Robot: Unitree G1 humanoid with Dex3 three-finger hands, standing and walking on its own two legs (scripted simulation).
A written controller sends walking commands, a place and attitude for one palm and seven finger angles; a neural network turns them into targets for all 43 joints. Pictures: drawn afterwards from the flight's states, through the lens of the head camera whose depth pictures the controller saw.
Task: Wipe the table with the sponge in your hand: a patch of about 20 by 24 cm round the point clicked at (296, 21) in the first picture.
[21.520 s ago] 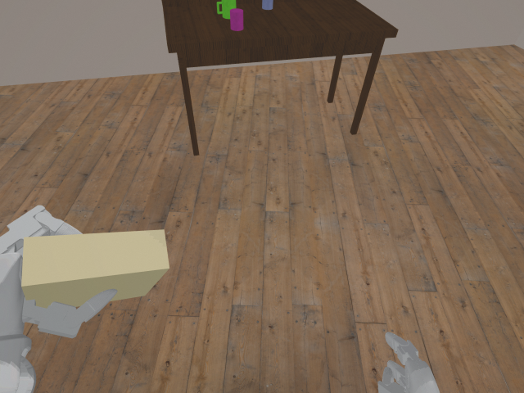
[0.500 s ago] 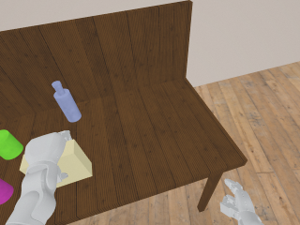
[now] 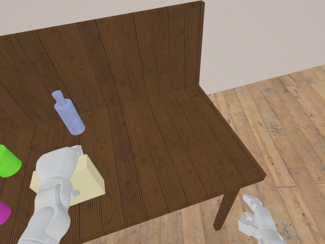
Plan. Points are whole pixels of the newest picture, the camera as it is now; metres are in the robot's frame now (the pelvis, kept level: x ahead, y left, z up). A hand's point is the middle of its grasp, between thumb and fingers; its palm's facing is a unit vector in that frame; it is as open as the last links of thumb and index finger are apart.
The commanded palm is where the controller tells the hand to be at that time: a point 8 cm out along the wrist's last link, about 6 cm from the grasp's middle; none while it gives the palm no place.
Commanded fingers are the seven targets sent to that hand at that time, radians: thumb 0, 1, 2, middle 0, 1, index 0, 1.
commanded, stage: move the sponge above the wiping area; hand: left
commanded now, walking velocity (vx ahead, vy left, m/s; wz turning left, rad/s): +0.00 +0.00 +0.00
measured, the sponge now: (75, 187) +0.24 +0.29 -0.01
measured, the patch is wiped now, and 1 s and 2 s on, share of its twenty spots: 0.00 0.00 0.00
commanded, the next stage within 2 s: none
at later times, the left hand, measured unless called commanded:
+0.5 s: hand (71, 179) +0.24 +0.29 +0.02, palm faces -0.10 -0.09 -0.99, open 9.3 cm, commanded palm +0.22 +0.29 +0.09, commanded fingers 0.00 0.10 1.30 -1.20 -1.60 -1.20 -1.60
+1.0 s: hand (71, 187) +0.22 +0.29 +0.01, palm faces -0.11 -0.12 -0.99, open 9.3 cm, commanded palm +0.21 +0.28 +0.09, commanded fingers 0.00 0.10 1.30 -1.20 -1.60 -1.20 -1.60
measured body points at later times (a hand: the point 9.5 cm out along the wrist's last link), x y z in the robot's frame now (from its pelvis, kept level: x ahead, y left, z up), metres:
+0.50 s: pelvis +0.00 -0.01 +0.00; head +0.00 -0.04 +0.45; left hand +0.24 +0.29 +0.07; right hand +0.22 -0.23 -0.10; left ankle +0.01 +0.10 -0.74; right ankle -0.01 -0.10 -0.74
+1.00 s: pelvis -0.01 +0.00 +0.00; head -0.01 -0.02 +0.45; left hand +0.23 +0.29 +0.06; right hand +0.23 -0.21 -0.09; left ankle +0.01 +0.10 -0.74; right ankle -0.01 -0.10 -0.74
